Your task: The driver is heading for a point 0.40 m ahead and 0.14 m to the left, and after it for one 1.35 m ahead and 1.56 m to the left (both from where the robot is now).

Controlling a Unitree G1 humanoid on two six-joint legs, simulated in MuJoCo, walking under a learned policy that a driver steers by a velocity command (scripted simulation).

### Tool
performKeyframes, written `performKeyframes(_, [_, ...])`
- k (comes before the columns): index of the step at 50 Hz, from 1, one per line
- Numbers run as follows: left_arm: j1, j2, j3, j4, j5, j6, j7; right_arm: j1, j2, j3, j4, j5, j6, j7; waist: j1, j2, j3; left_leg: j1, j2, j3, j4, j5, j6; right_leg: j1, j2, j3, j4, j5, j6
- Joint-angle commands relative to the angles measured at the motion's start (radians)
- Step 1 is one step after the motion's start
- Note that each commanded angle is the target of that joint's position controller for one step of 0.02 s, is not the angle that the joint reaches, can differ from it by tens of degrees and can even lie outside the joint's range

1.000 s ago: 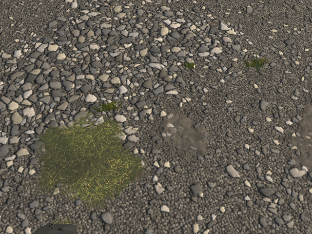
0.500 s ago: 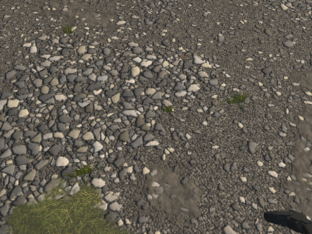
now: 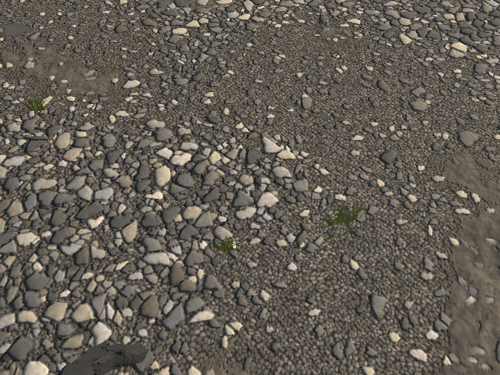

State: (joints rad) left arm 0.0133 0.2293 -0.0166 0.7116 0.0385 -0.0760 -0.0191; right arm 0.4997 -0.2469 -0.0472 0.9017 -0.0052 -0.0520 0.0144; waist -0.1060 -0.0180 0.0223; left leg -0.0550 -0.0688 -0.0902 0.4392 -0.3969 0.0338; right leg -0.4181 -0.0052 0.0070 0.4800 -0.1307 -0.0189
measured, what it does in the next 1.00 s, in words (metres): walks ahead, turning left: left foot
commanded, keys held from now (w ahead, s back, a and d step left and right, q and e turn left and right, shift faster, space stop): w+q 0.42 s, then q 0.58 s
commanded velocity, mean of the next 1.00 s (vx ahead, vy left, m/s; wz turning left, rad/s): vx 0.32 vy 0.00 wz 0.55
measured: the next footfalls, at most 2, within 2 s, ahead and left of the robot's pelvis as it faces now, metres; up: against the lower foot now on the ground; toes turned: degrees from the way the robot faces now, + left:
left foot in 0.52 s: +0.37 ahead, +0.16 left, +0.00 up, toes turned +22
right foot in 1.12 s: +0.49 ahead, +0.03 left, +0.00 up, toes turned +45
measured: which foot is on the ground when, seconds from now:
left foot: down 0.00-0.00, up 0.02-0.50, down 0.52-1.00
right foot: down 0.00-0.52, up 0.54-1.00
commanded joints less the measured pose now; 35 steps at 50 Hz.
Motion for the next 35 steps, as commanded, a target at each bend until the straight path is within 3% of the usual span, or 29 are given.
performKeyframes(1, [0.371, 0.293, 0.091, 0.014, 0.034, -0.016, 0.042, -0.052, -0.037, -0.009, -0.136, 0.029, -0.02, -0.005, 0.211, -0.204, -0.259, -0.497, -0.002, 0.036, 0.539, -0.056, 0.042, 0.679, -0.407, 0.498, -0.174, -0.261, -0.12])
performKeyframes(2, [0.359, 0.285, 0.099, 0.024, 0.008, 0.004, 0.041, -0.009, -0.111, -0.025, -0.137, 0.011, -0.002, -0.013, 0.178, -0.215, -0.259, -0.599, 0.012, 0.044, 0.681, -0.153, 0.052, 0.614, -0.458, 0.681, -0.219, -0.355, -0.191])
performKeyframes(3, [0.295, 0.181, 0.076, 0.011, -0.001, 0.008, 0.035, -0.05, -0.138, -0.034, -0.116, -0.004, 0.012, -0.011, 0.156, -0.088, -0.135, -0.621, 0.071, 0.013, 0.726, -0.077, 0.057, 0.516, -0.397, 0.561, -0.23, -0.388, -0.178])
performKeyframes(4, [0.248, 0.128, 0.064, 0.01, -0.008, 0.001, 0.03, -0.091, -0.114, -0.031, -0.117, -0.007, 0.015, 0.0, 0.141, -0.062, -0.052, -0.611, 0.099, 0.016, 0.707, -0.006, 0.048, 0.421, -0.339, 0.42, -0.259, -0.28, -0.16])
performKeyframes(6, [0.231, 0.096, 0.056, 0.022, -0.009, -0.013, 0.032, -0.111, -0.098, -0.034, -0.118, -0.024, 0.033, 0.015, 0.108, -0.1, -0.009, -0.568, 0.133, 0.03, 0.672, 0.054, 0.024, 0.334, -0.271, 0.246, -0.296, -0.087, -0.125])
performKeyframes(10, [0.276, 0.115, 0.069, 0.056, -0.023, -0.04, 0.029, -0.192, -0.076, -0.032, -0.153, -0.03, 0.056, 0.036, 0.094, -0.07, -0.012, -0.613, 0.144, 0.044, 0.672, 0.157, -0.007, 0.34, -0.26, 0.095, -0.328, 0.128, -0.139])
performKeyframes(14, [0.315, 0.123, 0.077, 0.085, -0.019, -0.037, 0.026, -0.324, -0.067, -0.024, -0.202, -0.029, 0.061, 0.05, 0.112, -0.061, 0.024, -0.677, 0.153, 0.065, 0.551, 0.279, -0.027, 0.36, -0.248, -0.024, -0.346, 0.18, -0.142])
performKeyframes(17, [0.329, 0.138, 0.084, 0.1, -0.017, -0.034, 0.025, -0.421, -0.054, -0.01, -0.235, -0.028, 0.056, 0.063, 0.132, -0.064, 0.046, -0.615, 0.15, 0.11, 0.379, 0.369, -0.013, 0.353, -0.237, -0.108, -0.34, 0.195, -0.125])
performKeyframes(21, [0.385, 0.174, 0.096, 0.13, -0.016, -0.019, 0.031, -0.511, -0.067, -0.007, -0.279, -0.035, 0.054, 0.07, 0.157, -0.062, 0.068, -0.559, 0.123, 0.185, 0.237, 0.291, 0.041, 0.437, -0.268, -0.168, -0.288, 0.297, -0.102])
performKeyframes(22, [0.384, 0.18, 0.097, 0.136, -0.016, -0.011, 0.034, -0.508, -0.068, -0.008, -0.282, -0.039, 0.052, 0.067, 0.149, -0.061, 0.072, -0.532, 0.102, 0.205, 0.207, 0.252, 0.057, 0.46, -0.267, -0.194, -0.229, 0.454, -0.092])
performKeyframes(24, [0.383, 0.211, 0.104, 0.143, -0.02, 0.006, 0.042, -0.403, -0.082, -0.017, -0.258, -0.051, 0.042, 0.052, 0.105, -0.077, -0.002, -0.394, 0.016, 0.247, 0.161, 0.178, 0.094, 0.495, -0.252, -0.231, 0.005, 0.835, -0.071])
performKeyframes(25, [0.373, 0.219, 0.105, 0.139, -0.029, 0.014, 0.045, -0.261, -0.097, -0.029, -0.216, -0.06, 0.027, 0.04, 0.045, -0.056, -0.086, -0.227, -0.024, 0.239, 0.08, 0.247, 0.117, 0.452, -0.23, -0.247, 0.214, 0.815, -0.05])
performKeyframes(26, [0.37, 0.207, 0.1, 0.121, -0.034, 0.012, 0.044, -0.113, -0.157, -0.052, -0.172, -0.072, 0.016, 0.022, -0.024, 0.008, -0.19, 0.03, 0.047, 0.128, 0.033, 0.378, 0.157, 0.266, -0.192, -0.252, 0.492, 0.508, -0.009])
performKeyframes(27, [0.448, 0.068, 0.07, 0.054, -0.039, 0.011, 0.029, -0.136, -0.315, -0.087, -0.19, -0.059, 0.016, 0.01, 0.067, 0.272, -0.305, 0.388, 0.411, -0.338, 0.102, 0.872, 0.3, -0.176, -0.022, -0.234, 0.868, -0.483, 0.056])
performKeyframes(28, [0.393, 0.16, 0.087, 0.045, -0.02, 0.019, 0.034, -0.052, -0.33, -0.102, -0.21, 0.0, 0.03, 0.002, -0.015, 0.119, -0.453, 0.403, 0.464, -0.511, 0.045, 1.086, 0.381, -0.208, 0.017, -0.019, 0.989, -0.488, 0.059])
performKeyframes(29, [0.323, 0.139, 0.082, 0.029, -0.034, 0.021, 0.036, -0.118, -0.294, -0.092, -0.2, 0.006, 0.037, -0.009, 0.017, 0.079, -0.323, 0.306, 0.429, -0.348, 0.031, 1.137, 0.364, -0.256, -0.039, 0.023, 0.983, -0.38, 0.054])
performKeyframes(30, [0.294, 0.126, 0.073, 0.028, -0.032, 0.017, 0.039, -0.184, -0.217, -0.071, -0.203, 0.012, 0.041, -0.014, 0.046, 0.049, -0.191, 0.151, 0.374, -0.257, -0.006, 1.086, 0.32, -0.248, -0.068, 0.014, 0.897, -0.305, 0.052])
performKeyframes(31, [0.283, 0.127, 0.075, 0.034, -0.018, 0.025, 0.04, -0.237, -0.169, -0.056, -0.207, 0.013, 0.045, -0.018, 0.084, 0.038, -0.113, 0.042, 0.307, -0.204, -0.04, 1.002, 0.271, -0.219, -0.088, 0.02, 0.826, -0.281, 0.053])
performKeyframes(32, [0.308, 0.133, 0.077, 0.035, -0.001, 0.044, 0.038, -0.267, -0.138, -0.046, -0.214, 0.018, 0.048, -0.021, 0.117, 0.054, -0.09, -0.047, 0.267, -0.172, -0.069, 0.981, 0.252, -0.163, -0.092, 0.023, 0.78, -0.27, 0.062])
performKeyframes(33, [0.33, 0.131, 0.078, 0.04, 0.004, 0.062, 0.035, -0.279, -0.136, -0.042, -0.217, 0.012, 0.047, -0.018, 0.135, 0.053, -0.099, -0.096, 0.252, -0.15, -0.082, 0.977, 0.242, -0.117, -0.085, 0.022, 0.747, -0.263, 0.067])
performKeyframes(35, [0.338, 0.112, 0.076, 0.035, 0.0, 0.084, 0.034, -0.26, -0.17, -0.053, -0.21, 0.001, 0.036, -0.011, 0.148, 0.04, -0.125, -0.131, 0.229, -0.135, -0.084, 1.016, 0.236, -0.089, -0.065, 0.012, 0.695, -0.237, 0.073])
Keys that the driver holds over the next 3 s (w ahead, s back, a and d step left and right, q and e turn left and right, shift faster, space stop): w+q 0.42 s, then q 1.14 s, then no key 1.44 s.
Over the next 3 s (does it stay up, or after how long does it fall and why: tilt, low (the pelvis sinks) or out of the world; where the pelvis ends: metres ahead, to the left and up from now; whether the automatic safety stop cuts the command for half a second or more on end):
stays up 0.37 0.06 0.02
